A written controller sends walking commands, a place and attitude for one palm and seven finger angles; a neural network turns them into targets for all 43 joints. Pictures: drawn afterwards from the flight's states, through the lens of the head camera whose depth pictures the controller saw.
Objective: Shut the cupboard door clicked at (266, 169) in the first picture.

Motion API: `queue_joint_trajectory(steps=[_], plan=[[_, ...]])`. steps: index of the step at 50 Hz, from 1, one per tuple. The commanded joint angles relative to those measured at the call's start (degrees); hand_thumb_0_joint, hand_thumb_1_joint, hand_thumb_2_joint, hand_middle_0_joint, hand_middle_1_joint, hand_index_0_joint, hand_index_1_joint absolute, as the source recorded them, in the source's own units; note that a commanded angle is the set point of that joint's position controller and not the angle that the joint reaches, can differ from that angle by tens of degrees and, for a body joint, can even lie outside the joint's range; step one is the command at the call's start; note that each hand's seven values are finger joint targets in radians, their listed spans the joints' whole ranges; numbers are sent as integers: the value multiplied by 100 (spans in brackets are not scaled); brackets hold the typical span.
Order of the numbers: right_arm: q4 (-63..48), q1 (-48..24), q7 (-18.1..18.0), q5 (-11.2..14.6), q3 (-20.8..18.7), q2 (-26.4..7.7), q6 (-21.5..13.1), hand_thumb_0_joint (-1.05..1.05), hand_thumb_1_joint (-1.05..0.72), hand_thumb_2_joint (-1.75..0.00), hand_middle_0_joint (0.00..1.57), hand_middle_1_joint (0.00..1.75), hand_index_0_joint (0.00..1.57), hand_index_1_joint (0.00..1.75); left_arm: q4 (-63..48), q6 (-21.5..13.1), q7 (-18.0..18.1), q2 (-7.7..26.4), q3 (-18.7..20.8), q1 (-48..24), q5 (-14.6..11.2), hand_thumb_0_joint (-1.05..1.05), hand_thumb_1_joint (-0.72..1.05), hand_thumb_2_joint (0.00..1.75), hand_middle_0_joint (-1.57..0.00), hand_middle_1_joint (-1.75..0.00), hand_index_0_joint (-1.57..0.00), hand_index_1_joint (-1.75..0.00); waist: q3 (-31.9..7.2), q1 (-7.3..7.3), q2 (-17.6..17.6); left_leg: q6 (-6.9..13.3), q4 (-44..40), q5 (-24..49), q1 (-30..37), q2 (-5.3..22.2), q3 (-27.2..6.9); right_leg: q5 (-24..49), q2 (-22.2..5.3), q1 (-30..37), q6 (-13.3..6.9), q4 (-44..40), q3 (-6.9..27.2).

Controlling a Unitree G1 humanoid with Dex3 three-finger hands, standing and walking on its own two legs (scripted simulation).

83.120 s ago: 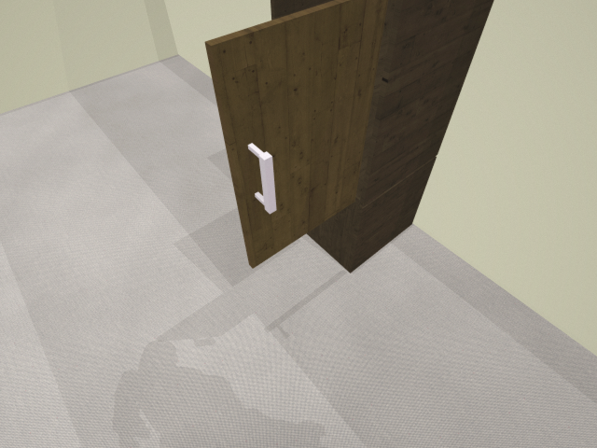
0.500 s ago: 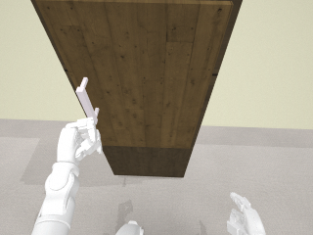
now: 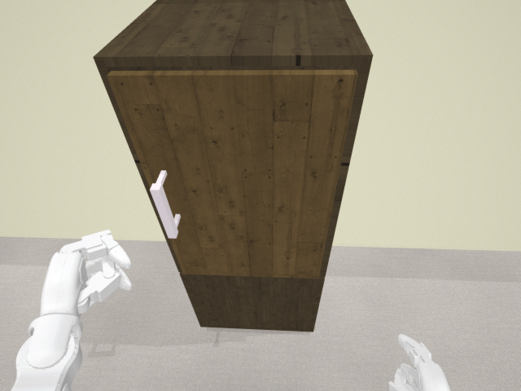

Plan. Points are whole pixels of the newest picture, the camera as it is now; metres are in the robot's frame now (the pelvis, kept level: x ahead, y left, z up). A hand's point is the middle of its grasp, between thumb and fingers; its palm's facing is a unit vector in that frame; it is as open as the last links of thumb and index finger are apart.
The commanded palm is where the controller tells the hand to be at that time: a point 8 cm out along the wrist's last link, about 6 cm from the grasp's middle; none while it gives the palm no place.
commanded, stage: draw the hand back to the body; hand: left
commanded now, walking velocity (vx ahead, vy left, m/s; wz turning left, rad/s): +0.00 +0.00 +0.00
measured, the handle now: (167, 205) +0.48 +0.23 +0.00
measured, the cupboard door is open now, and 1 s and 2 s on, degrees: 0 0 0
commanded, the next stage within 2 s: step back with the hand held close in 0.90 s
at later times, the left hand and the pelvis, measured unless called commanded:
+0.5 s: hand (34, 264) +0.22 +0.27 +0.18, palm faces +0.45 -0.80 -0.39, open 5.9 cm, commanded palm +0.16 +0.31 +0.20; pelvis +0.02 +0.01 +0.02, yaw +0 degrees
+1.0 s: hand (38, 263) +0.21 +0.26 +0.19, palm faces +0.46 -0.80 -0.39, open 7.4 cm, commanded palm +0.16 +0.30 +0.20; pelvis +0.02 +0.00 +0.02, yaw +0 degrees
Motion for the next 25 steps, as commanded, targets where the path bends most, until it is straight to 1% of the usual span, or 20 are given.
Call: queue_joint_trajectory(steps=[1,2,3,4,5,7,9,10,13,14,15,16,17,19,20,21,22,23,24,25], plan=[[-895,-961,-62,-65,-130,-471,-365,0,-90,-90,20,30,20,30,-1629,-218,414,1039,570,-955,150,0,90,90,-89,-105,-89,-105,-200,83,-98,288,-989,336,1226,-54,262,708,-63,-207,-110,-1340,-194],[-863,-949,-62,-77,-120,-461,-387,0,-90,-90,20,30,20,30,-1622,-201,450,1046,615,-895,166,0,90,90,-86,-102,-86,-102,-176,96,-191,282,-1074,384,1280,-49,233,765,-55,-111,-116,-1355,-237],[-854,-994,-61,-80,-120,-455,-413,0,-90,-90,20,30,20,30,-1776,-205,471,1068,641,-918,191,0,90,90,-83,-99,-83,-99,-202,113,-42,276,-1141,450,1405,-45,246,835,-52,-51,-123,-1392,-238],[-803,-1018,-69,-101,-122,-481,-450,0,-90,-90,20,30,20,30,-1762,-190,483,1173,775,-821,184,0,90,90,-81,-96,-81,-96,-84,144,-144,287,-1191,496,1429,-36,239,906,-32,-38,-110,-1492,-245],[-779,-1004,-58,-102,-102,-435,-461,0,-90,-90,20,30,20,30,-1799,-179,492,1064,736,-730,187,0,90,90,-78,-93,-78,-93,-154,139,-6,275,-1255,605,1522,-40,250,1017,-60,129,-124,-1469,-260],[-764,-1022,-35,-115,-99,-425,-492,0,-90,-90,20,30,20,30,-1950,-171,497,1064,803,-607,189,0,90,90,-72,-87,-72,-87,-131,179,-83,255,-1362,767,1625,-21,233,1187,-47,266,-124,-1499,-291],[-699,-1052,-5,-130,-95,-439,-552,0,-90,-90,20,30,20,30,-2061,-170,498,1165,938,-477,211,0,90,90,-67,-81,-67,-81,-37,217,148,239,-1447,880,1736,-6,227,1300,-25,307,-130,-1611,-286],[-702,-1036,15,-136,-73,-387,-571,0,-90,-90,20,30,20,30,-2206,-176,487,988,806,-435,205,0,90,90,-64,-78,-64,-78,-31,193,240,217,-1515,943,1782,-5,209,1348,-50,425,-145,-1578,-319],[-682,-1049,55,-164,-80,-403,-606,0,-90,-90,20,30,20,30,-2334,-157,491,1114,1026,-233,199,0,90,90,-56,-69,-56,-69,0,248,19,211,-1612,1128,1846,13,193,1537,-34,548,-130,-1632,-343],[-646,-1065,55,-175,-108,-436,-628,0,-90,-90,20,30,20,30,-2345,-146,492,1244,1204,-89,209,0,90,90,-53,-66,-53,-66,5,283,0,214,-1618,1218,1884,28,214,1628,-7,567,-119,-1697,-333],[-668,-1042,70,-172,-89,-386,-631,0,-90,-90,20,30,20,30,-2544,-158,477,1097,1092,-81,194,0,90,90,-50,-63,-50,-63,-73,260,103,204,-1648,1350,1927,23,211,1736,-52,722,-134,-1635,-355],[-651,-1048,88,-180,-85,-383,-642,0,-90,-90,20,30,20,30,-2580,-162,484,1173,1201,-14,195,0,90,90,-47,-60,-47,-60,-59,284,-19,200,-1654,1427,1939,34,196,1810,-41,721,-132,-1645,-369],[-651,-1059,101,-185,-95,-378,-647,0,-90,-90,20,30,20,30,-2669,-156,476,1164,1235,84,187,0,90,90,-45,-57,-45,-57,-80,290,-7,205,-1647,1528,1972,35,220,1921,-47,768,-126,-1648,-367],[-613,-1073,111,-190,-125,-409,-665,0,-90,-90,20,30,20,30,-2734,-141,483,1342,1493,304,192,0,90,90,-39,-51,-39,-51,-101,337,-8,208,-1645,1689,2022,50,241,2072,-24,805,-113,-1701,-354],[-625,-1064,124,-187,-104,-353,-661,0,-90,-90,20,30,20,30,-2896,-143,478,1247,1417,283,177,0,90,90,-36,-48,-36,-48,-100,314,150,191,-1682,1683,1995,33,255,2075,-74,897,-118,-1672,-368],[-605,-1075,131,-188,-102,-357,-666,0,-90,-90,20,30,20,30,-2964,-163,485,1293,1490,268,176,0,90,90,-34,-45,-34,-45,-53,320,75,181,-1699,1681,1991,46,229,2037,-53,861,-122,-1692,-385],[-617,-1092,128,-186,-118,-353,-669,0,-90,-90,20,30,20,30,-3036,-157,491,1315,1535,306,177,0,90,90,-31,-42,-31,-42,-51,329,181,190,-1685,1677,2037,42,265,2055,-58,859,-119,-1713,-364],[-594,-1072,128,-191,-120,-349,-677,0,-90,-90,20,30,20,30,-3061,-168,503,1362,1627,368,172,0,90,90,-28,-39,-28,-39,-57,332,28,191,-1693,1699,2027,44,252,2081,-54,867,-114,-1716,-387],[-579,-1100,115,-195,-144,-383,-698,0,-90,-90,20,30,20,30,-3032,-167,509,1484,1789,517,175,0,90,90,-25,-36,-25,-36,-39,372,-20,211,-1663,1793,2057,48,279,2217,-30,863,-104,-1769,-368],[-593,-1077,123,-181,-140,-342,-691,0,-90,-90,20,30,20,30,-3209,-182,501,1375,1699,464,160,0,90,90,-23,-33,-23,-33,-119,342,126,196,-1690,1819,2081,45,291,2212,-71,956,-112,-1719,-369]])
